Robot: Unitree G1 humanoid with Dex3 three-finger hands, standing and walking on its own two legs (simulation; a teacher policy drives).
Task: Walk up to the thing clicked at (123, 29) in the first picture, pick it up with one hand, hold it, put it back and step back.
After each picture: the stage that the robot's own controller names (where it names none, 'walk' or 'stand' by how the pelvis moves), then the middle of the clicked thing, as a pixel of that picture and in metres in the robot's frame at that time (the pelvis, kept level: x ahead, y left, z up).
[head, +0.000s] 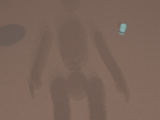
stand; (122, 29) +1.59 -0.47 -0.72
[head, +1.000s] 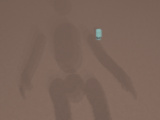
walk; (98, 34) +1.51 -0.04 -0.69
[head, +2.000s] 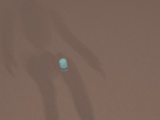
walk; (63, 64) +0.97 +0.27 -0.71
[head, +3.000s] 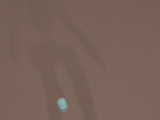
walk; (62, 104) +0.58 +0.24 -0.72
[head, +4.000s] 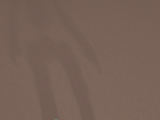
stand; out of the picture +0.42 +0.21 -0.71
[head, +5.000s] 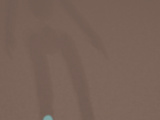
stand; out of the picture +0.38 +0.27 -0.70
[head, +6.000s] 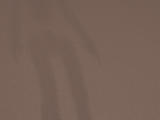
stand; out of the picture +0.39 +0.28 -0.72
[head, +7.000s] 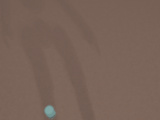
walk; (50, 112) +0.41 +0.25 -0.71
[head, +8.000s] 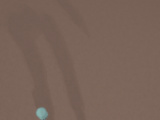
walk; (42, 114) +0.34 +0.25 -0.70
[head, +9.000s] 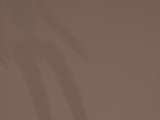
stand; out of the picture +0.37 +0.25 -0.71
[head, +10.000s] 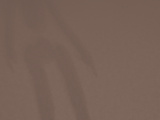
stand; out of the picture +0.38 +0.27 -0.72
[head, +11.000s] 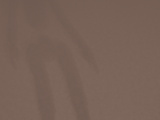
stand; out of the picture +0.36 +0.27 -0.72
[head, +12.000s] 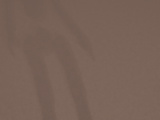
go down; out of the picture +0.37 +0.26 -0.72
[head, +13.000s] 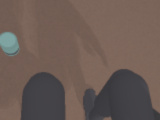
go down; (9, 44) +0.48 +0.25 -0.30
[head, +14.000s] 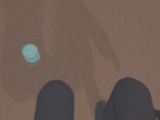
close in; (31, 55) +0.47 +0.22 -0.31
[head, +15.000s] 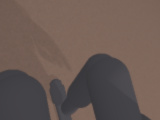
close in; out of the picture +0.47 +0.28 -0.23
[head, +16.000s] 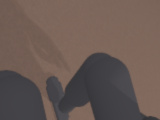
close; out of the picture +0.45 +0.29 -0.24
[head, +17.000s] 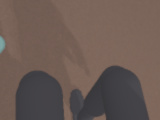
lift; out of the picture +0.44 +0.25 -0.27
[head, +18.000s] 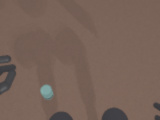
approach; (47, 92) +0.43 +0.21 -0.52
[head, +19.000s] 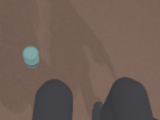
go down; (31, 57) +0.47 +0.22 -0.30
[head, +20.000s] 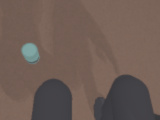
go down; (31, 54) +0.47 +0.21 -0.32
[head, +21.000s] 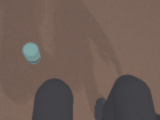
close in; (32, 53) +0.47 +0.21 -0.31
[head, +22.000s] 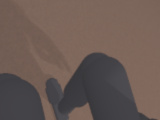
lift; out of the picture +0.46 +0.27 -0.24
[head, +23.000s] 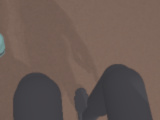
lift; out of the picture +0.46 +0.25 -0.26
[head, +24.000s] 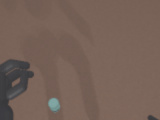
close; (54, 105) +0.41 +0.20 -0.58
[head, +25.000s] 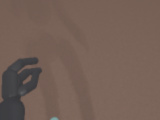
hold; out of the picture +0.38 +0.21 -0.67
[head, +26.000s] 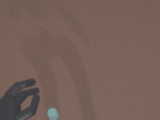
hold; (53, 115) +0.40 +0.21 -0.64
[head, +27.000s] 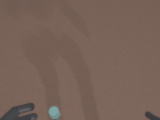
stand; (54, 113) +0.39 +0.20 -0.62
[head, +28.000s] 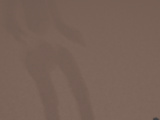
stand; out of the picture +0.37 +0.20 -0.66
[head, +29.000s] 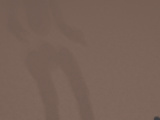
close; out of the picture +0.38 +0.21 -0.66
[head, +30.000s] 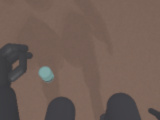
close; (46, 74) +0.44 +0.21 -0.44
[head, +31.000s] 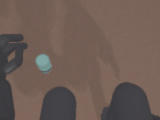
close; (44, 64) +0.48 +0.20 -0.35
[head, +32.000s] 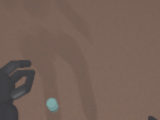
close; (52, 105) +0.42 +0.20 -0.59
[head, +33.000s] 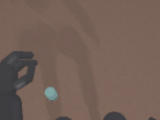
close; (51, 94) +0.42 +0.21 -0.55
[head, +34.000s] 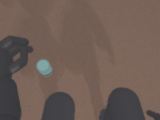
close; (44, 68) +0.46 +0.20 -0.41
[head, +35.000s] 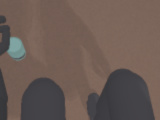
hold; (15, 49) +0.48 +0.22 -0.28
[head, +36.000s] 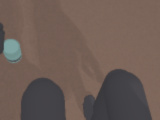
hold; (12, 51) +0.48 +0.23 -0.28
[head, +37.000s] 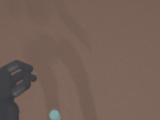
close; (55, 117) +0.40 +0.20 -0.63
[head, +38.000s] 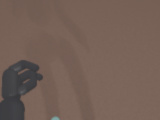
hold; out of the picture +0.39 +0.21 -0.67
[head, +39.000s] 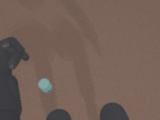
crouch; (45, 85) +0.44 +0.21 -0.51
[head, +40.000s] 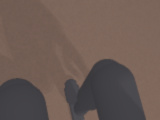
lower; out of the picture +0.48 +0.25 -0.27
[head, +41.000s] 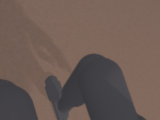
lower; out of the picture +0.47 +0.28 -0.25
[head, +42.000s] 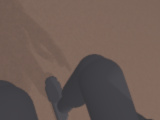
lower; out of the picture +0.47 +0.28 -0.25
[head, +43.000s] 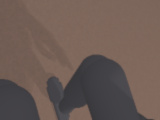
lower; out of the picture +0.47 +0.28 -0.25
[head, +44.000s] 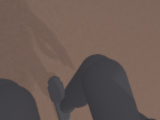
lower; out of the picture +0.47 +0.28 -0.25
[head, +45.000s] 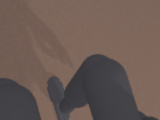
open; out of the picture +0.48 +0.28 -0.25
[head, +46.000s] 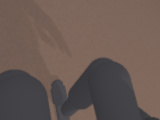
stand; out of the picture +0.46 +0.27 -0.26
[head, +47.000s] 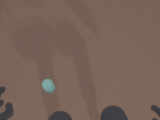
stand; (48, 86) +0.44 +0.20 -0.54
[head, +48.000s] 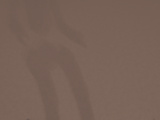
stand; out of the picture +0.40 +0.20 -0.67
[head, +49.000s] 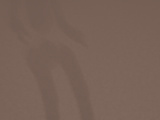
stand; out of the picture +0.40 +0.20 -0.67
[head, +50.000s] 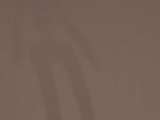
stand; out of the picture +0.40 +0.21 -0.70
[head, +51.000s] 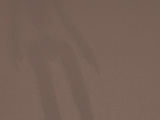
stand; out of the picture +0.39 +0.22 -0.72
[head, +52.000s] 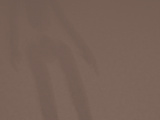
stand; out of the picture +0.38 +0.23 -0.72
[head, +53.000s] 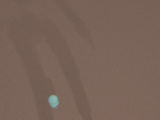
walk; (53, 101) +0.44 +0.19 -0.70
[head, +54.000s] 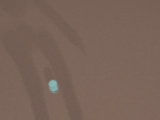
walk; (53, 86) +0.60 +0.21 -0.71
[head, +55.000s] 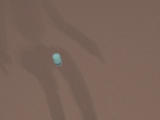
walk; (57, 59) +0.90 +0.31 -0.69
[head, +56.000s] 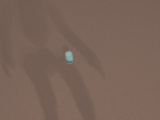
stand; (69, 57) +0.99 +0.20 -0.70
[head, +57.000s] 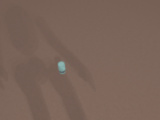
stand; (61, 67) +0.99 +0.23 -0.72
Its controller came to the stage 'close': yes
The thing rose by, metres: 0.01
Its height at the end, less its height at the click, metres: +0.00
